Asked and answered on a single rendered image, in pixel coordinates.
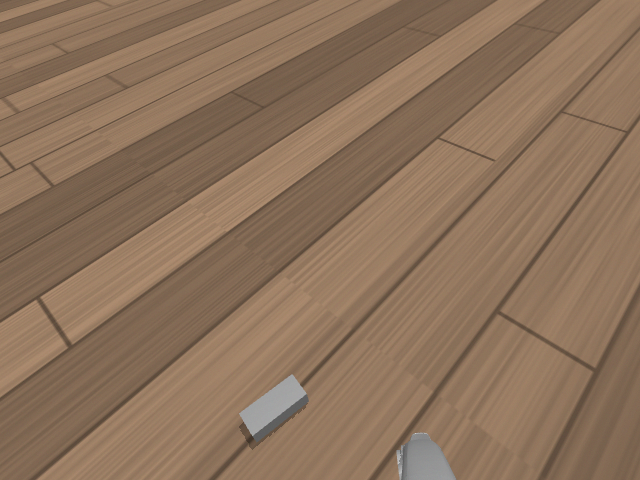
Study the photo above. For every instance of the carton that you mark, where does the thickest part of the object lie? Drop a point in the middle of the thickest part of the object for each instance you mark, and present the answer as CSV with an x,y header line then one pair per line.
x,y
274,407

